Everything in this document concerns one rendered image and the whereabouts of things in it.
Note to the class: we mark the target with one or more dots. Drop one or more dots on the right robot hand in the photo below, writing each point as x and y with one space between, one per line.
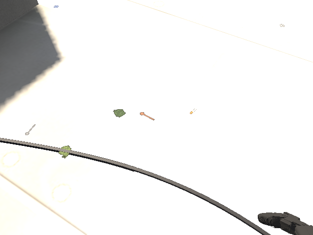
286 221

